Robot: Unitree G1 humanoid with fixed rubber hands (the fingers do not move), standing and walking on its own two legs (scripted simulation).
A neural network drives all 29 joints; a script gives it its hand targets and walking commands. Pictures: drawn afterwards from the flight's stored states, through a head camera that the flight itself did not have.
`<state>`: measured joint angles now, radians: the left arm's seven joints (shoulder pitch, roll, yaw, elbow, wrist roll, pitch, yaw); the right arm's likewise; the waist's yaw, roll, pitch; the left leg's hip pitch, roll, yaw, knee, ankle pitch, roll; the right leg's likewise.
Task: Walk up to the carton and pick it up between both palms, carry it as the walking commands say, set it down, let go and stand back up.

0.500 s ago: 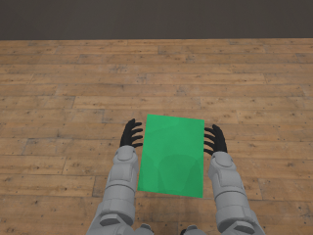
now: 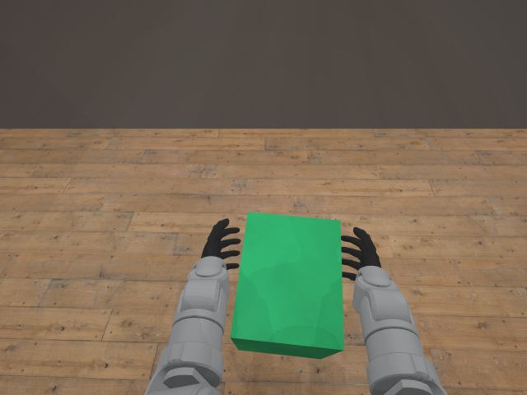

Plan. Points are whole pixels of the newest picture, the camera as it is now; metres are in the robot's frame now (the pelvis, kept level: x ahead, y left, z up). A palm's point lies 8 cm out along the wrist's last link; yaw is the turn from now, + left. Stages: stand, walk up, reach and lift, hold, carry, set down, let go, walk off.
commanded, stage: reach and lift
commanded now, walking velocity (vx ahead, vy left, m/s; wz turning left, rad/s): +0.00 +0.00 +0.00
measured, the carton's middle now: (286, 289) +0.33 +0.00 -0.08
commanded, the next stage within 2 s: hold in 1.40 s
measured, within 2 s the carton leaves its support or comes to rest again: neither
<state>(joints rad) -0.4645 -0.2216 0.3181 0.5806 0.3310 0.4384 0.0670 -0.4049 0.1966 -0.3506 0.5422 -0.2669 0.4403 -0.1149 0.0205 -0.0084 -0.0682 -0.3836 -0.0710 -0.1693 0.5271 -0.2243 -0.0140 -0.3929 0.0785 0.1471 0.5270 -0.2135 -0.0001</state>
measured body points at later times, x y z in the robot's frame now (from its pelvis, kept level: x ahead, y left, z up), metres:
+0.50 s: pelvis +0.01 +0.01 +0.01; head -0.06 +0.02 +0.45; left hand +0.33 +0.13 +0.07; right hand +0.32 -0.13 +0.05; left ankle +0.03 +0.13 -0.73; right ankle +0.03 -0.12 -0.73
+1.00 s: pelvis +0.01 +0.01 +0.01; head -0.06 +0.01 +0.45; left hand +0.33 +0.13 +0.07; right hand +0.31 -0.13 +0.05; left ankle +0.03 +0.13 -0.73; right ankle +0.03 -0.11 -0.73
